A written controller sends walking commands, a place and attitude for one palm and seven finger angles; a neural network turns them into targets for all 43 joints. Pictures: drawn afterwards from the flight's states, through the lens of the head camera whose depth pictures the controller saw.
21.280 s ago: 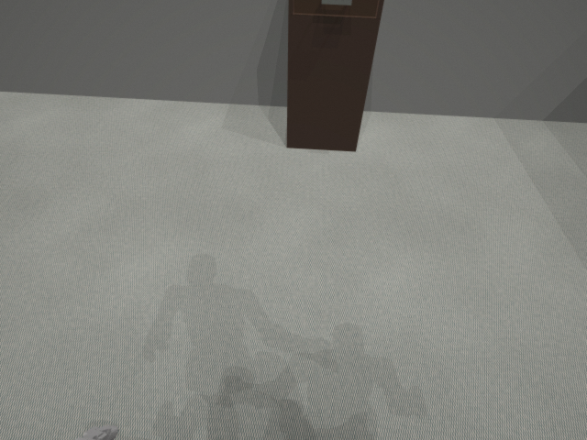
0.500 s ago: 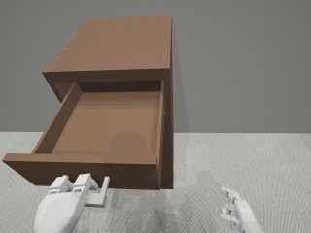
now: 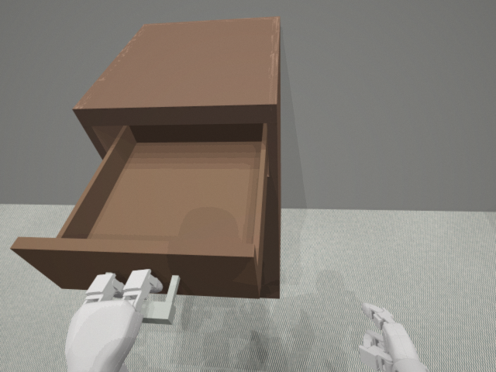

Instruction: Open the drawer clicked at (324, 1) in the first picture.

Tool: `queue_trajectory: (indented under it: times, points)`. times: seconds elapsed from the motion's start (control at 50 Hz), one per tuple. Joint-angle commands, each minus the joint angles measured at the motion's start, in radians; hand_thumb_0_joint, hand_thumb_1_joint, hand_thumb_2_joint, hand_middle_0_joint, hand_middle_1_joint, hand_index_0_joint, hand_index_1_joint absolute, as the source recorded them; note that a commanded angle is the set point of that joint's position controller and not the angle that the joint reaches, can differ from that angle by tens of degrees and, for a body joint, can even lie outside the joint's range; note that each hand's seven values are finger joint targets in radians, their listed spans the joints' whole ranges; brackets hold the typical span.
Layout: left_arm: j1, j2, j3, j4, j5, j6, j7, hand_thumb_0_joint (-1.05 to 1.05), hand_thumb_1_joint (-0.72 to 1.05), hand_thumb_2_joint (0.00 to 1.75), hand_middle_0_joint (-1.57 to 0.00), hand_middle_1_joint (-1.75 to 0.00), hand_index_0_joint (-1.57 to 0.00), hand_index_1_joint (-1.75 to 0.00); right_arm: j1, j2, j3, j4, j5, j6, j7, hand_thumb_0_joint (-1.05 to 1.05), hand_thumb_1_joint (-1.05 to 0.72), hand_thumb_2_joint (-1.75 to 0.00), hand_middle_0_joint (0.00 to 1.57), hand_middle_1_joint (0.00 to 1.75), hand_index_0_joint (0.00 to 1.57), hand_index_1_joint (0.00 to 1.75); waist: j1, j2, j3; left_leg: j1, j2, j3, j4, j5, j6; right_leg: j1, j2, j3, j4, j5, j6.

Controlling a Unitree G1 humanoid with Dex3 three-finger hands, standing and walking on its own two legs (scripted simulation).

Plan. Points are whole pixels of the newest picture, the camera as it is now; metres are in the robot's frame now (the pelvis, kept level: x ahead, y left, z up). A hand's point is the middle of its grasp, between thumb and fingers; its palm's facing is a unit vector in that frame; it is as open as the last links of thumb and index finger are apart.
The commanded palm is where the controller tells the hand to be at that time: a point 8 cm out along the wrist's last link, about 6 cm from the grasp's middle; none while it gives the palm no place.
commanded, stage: lift the hand off the handle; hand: left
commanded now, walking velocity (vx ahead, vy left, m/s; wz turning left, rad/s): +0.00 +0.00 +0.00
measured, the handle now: (135, 295) +0.21 +0.20 +0.05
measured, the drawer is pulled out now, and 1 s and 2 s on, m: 0.29 0.29 0.29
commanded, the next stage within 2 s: draw the hand back to the body in 1.28 s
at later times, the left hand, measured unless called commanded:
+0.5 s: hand (107, 315) +0.16 +0.21 +0.09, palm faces +0.10 -0.17 -0.98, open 13.7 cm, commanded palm +0.12 +0.20 +0.16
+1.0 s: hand (83, 274) +0.18 +0.21 +0.17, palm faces +0.21 -0.19 -0.96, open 13.8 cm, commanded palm +0.12 +0.20 +0.23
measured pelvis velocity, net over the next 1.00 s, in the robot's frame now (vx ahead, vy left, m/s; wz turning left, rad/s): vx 0.01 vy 0.03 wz -0.02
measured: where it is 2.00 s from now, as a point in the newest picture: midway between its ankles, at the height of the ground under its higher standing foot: outside the picture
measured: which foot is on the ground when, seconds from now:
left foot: down 0.00-1.00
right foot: down 0.00-1.00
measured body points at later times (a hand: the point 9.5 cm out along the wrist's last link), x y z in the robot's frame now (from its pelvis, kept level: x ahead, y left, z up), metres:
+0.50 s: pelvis +0.01 +0.01 +0.02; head -0.01 -0.03 +0.47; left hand +0.15 +0.21 +0.15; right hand +0.24 -0.19 -0.06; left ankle -0.01 +0.13 -0.71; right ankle +0.01 -0.07 -0.71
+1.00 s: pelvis +0.01 +0.03 +0.03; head -0.03 -0.03 +0.48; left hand +0.16 +0.22 +0.22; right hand +0.25 -0.15 -0.04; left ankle -0.01 +0.13 -0.71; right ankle +0.01 -0.07 -0.71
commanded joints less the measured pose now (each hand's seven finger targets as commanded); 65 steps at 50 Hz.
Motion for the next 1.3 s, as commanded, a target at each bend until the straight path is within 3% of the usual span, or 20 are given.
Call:
queue_trajectory:
  times: [0.0,0.04,0.1,0.4,0.44,0.56,0.64,0.7,0.78,0.8,0.82,0.92,0.94,0.98,1.0,1.04,1.1,1.12,1.24,1.28]
  points:
    - [-0.073,0.171,0.153,-0.209,-0.01,0.028,0.023,0.0,-0.5,0.3,-0.3,-1.2,-0.3,-1.2,-0.166,-0.082,-0.024,-0.187,0.012,-0.057,-0.014,0.0,-0.9,-0.9,0.2,0.3,0.2,0.3,0.001,-0.095,-0.116,0.061,-0.025,-0.008,-0.087,0.163,0.034,0.119,-0.048,0.131,-0.227,0.155,0.022]
    - [-0.072,0.153,0.124,-0.247,-0.016,0.033,0.01,0.0,-0.5,0.3,-0.3,-1.2,-0.3,-1.2,-0.167,-0.076,-0.022,-0.185,0.013,-0.058,-0.01,0.0,-0.9,-0.9,0.2,0.3,0.2,0.3,-0.001,-0.055,-0.106,0.09,-0.023,-0.007,-0.094,0.182,0.035,0.118,-0.051,0.125,-0.236,0.158,0.02]
    - [-0.081,0.182,0.15,-0.285,-0.037,0.037,-0.01,0.0,-0.5,0.3,-0.3,-1.2,-0.3,-1.2,-0.175,-0.082,-0.016,-0.194,0.015,-0.057,-0.013,0.0,-0.9,-0.9,0.2,0.3,0.2,0.3,-0.002,-0.078,-0.091,0.105,-0.018,-0.007,-0.109,0.185,0.035,0.136,-0.054,0.137,-0.269,0.146,0.024]
    - [-0.014,0.16,0.1,-0.439,-0.072,0.077,-0.122,0.0,-0.5,0.3,-0.3,-1.2,-0.3,-1.2,-0.19,-0.094,-0.002,-0.228,0.038,-0.053,0.015,0.0,-0.9,-0.9,0.2,0.3,0.2,0.3,0.018,-0.049,-0.037,0.214,0.016,-0.013,-0.196,0.281,0.033,0.198,-0.051,0.102,-0.325,0.196,0.026]
    - [-0.047,0.185,0.111,-0.456,-0.07,0.08,-0.132,0.0,-0.5,0.3,-0.3,-1.2,-0.3,-1.2,-0.178,-0.096,-0.002,-0.218,0.038,-0.047,0.013,0.0,-0.9,-0.9,0.2,0.3,0.2,0.3,0.018,-0.055,-0.025,0.221,0.017,-0.004,-0.206,0.279,0.034,0.206,-0.053,0.101,-0.342,0.187,0.03]
    - [-0.067,0.172,0.081,-0.535,-0.079,0.098,-0.168,0.0,-0.5,0.3,-0.3,-1.2,-0.3,-1.2,-0.175,-0.099,0.003,-0.236,0.041,-0.037,0.024,0.0,-0.9,-0.9,0.2,0.3,0.2,0.3,0.024,-0.022,-0.027,0.27,0.034,-0.014,-0.242,0.329,0.032,0.235,-0.047,0.075,-0.35,0.208,0.029]
    - [-0.108,0.205,0.112,-0.576,-0.089,0.108,-0.184,0.0,-0.5,0.3,-0.3,-1.2,-0.3,-1.2,-0.191,-0.102,0.012,-0.237,0.048,-0.028,0.022,0.0,-0.9,-0.9,0.2,0.3,0.2,0.3,0.024,-0.017,-0.029,0.287,0.044,-0.017,-0.264,0.352,0.029,0.267,-0.046,0.076,-0.364,0.233,0.029]
    - [-0.139,0.179,0.084,-0.608,-0.088,0.127,-0.206,0.0,-0.5,0.3,-0.3,-1.2,-0.3,-1.2,-0.228,-0.099,0.019,-0.248,0.054,-0.021,0.029,0.0,-0.9,-0.9,0.2,0.3,0.2,0.3,0.022,0.012,-0.031,0.305,0.051,-0.033,-0.281,0.361,0.028,0.274,-0.04,0.075,-0.365,0.226,0.024]
    - [-0.118,0.215,0.108,-0.604,-0.097,0.152,-0.232,0.0,-0.5,0.3,-0.3,-1.2,-0.3,-1.2,-0.214,-0.103,0.021,-0.244,0.062,-0.005,0.031,0.0,-0.9,-0.9,0.2,0.3,0.2,0.3,0.032,-0.021,-0.024,0.3,0.057,-0.02,-0.299,0.395,0.023,0.322,-0.042,0.064,-0.37,0.263,0.031]
    - [-0.106,0.205,0.112,-0.601,-0.108,0.17,-0.246,0.0,-0.5,0.3,-0.3,-1.2,-0.3,-1.2,-0.258,-0.103,0.028,-0.252,0.074,0.0,0.036,0.0,-0.9,-0.9,0.2,0.3,0.2,0.3,0.029,0.006,-0.009,0.298,0.062,-0.036,-0.311,0.389,0.022,0.329,-0.035,0.072,-0.37,0.264,0.025]
    - [-0.118,0.193,0.087,-0.601,-0.103,0.179,-0.262,0.0,-0.5,0.3,-0.3,-1.2,-0.3,-1.2,-0.226,-0.097,0.03,-0.241,0.069,0.005,0.042,0.0,-0.9,-0.9,0.2,0.3,0.2,0.3,0.029,-0.02,-0.013,0.291,0.061,-0.024,-0.318,0.386,0.022,0.337,-0.044,0.049,-0.364,0.246,0.032]
    - [-0.101,0.232,0.131,-0.643,-0.154,0.216,-0.313,0.0,-0.5,0.3,-0.3,-1.2,-0.3,-1.2,-0.249,-0.108,0.036,-0.261,0.085,0.034,0.046,0.0,-0.9,-0.9,0.2,0.3,0.2,0.3,0.032,-0.044,-0.002,0.281,0.068,-0.014,-0.347,0.401,0.025,0.398,-0.047,0.04,-0.377,0.299,0.044]
    - [-0.131,0.26,0.158,-0.658,-0.161,0.215,-0.313,0.0,-0.5,0.3,-0.3,-1.2,-0.3,-1.2,-0.258,-0.117,0.033,-0.259,0.088,0.04,0.041,0.0,-0.9,-0.9,0.2,0.3,0.2,0.3,0.029,-0.031,0.0,0.282,0.068,-0.013,-0.348,0.4,0.022,0.401,-0.045,0.056,-0.386,0.304,0.044]
    - [-0.145,0.244,0.139,-0.679,-0.158,0.219,-0.322,0.0,-0.5,0.3,-0.3,-1.2,-0.3,-1.2,-0.255,-0.118,0.032,-0.268,0.085,0.046,0.043,0.0,-0.9,-0.9,0.2,0.3,0.2,0.3,0.027,-0.022,0.006,0.292,0.065,-0.01,-0.348,0.405,0.024,0.392,-0.047,0.056,-0.392,0.303,0.045]
    - [-0.156,0.228,0.126,-0.703,-0.169,0.232,-0.33,0.0,-0.5,0.3,-0.3,-1.2,-0.3,-1.2,-0.291,-0.118,0.035,-0.279,0.093,0.047,0.046,0.0,-0.9,-0.9,0.2,0.3,0.2,0.3,0.02,0.024,0.01,0.294,0.07,-0.022,-0.352,0.383,0.027,0.386,-0.04,0.065,-0.396,0.283,0.038]
    - [-0.198,0.278,0.17,-0.693,-0.172,0.231,-0.337,0.0,-0.5,0.3,-0.3,-1.2,-0.3,-1.2,-0.267,-0.121,0.031,-0.263,0.089,0.052,0.039,0.0,-0.9,-0.9,0.2,0.3,0.2,0.3,0.023,-0.011,0.017,0.285,0.069,-0.017,-0.361,0.368,0.025,0.393,-0.043,0.06,-0.405,0.253,0.042]
    - [-0.244,0.256,0.153,-0.709,-0.178,0.242,-0.353,0.0,-0.5,0.3,-0.3,-1.2,-0.3,-1.2,-0.301,-0.114,0.033,-0.27,0.094,0.049,0.039,0.0,-0.9,-0.9,0.2,0.3,0.2,0.3,0.018,0.008,0.017,0.3,0.065,-0.025,-0.364,0.343,0.03,0.382,-0.041,0.071,-0.421,0.221,0.037]
    - [-0.247,0.275,0.169,-0.702,-0.171,0.239,-0.36,0.0,-0.5,0.3,-0.3,-1.2,-0.3,-1.2,-0.268,-0.114,0.032,-0.26,0.089,0.048,0.039,0.0,-0.9,-0.9,0.2,0.3,0.2,0.3,0.025,0.002,-0.004,0.301,0.065,-0.018,-0.366,0.354,0.03,0.396,-0.047,0.058,-0.413,0.219,0.039]
    - [-0.231,0.286,0.204,-0.626,-0.218,0.245,-0.393,0.0,-0.5,0.3,-0.3,-1.2,-0.3,-1.2,-0.28,-0.113,0.031,-0.245,0.096,0.052,0.038,0.0,-0.9,-0.9,0.2,0.3,0.2,0.3,0.02,-0.056,0.044,0.279,0.05,-0.007,-0.368,0.337,0.029,0.397,-0.054,0.068,-0.439,0.215,0.048]
    - [-0.238,0.299,0.209,-0.656,-0.214,0.239,-0.395,0.0,-0.5,0.3,-0.3,-1.2,-0.3,-1.2,-0.279,-0.122,0.028,-0.254,0.095,0.052,0.037,0.0,-0.9,-0.9,0.2,0.3,0.2,0.3,0.023,-0.025,0.012,0.282,0.046,-0.001,-0.364,0.342,0.029,0.414,-0.057,0.076,-0.435,0.236,0.049]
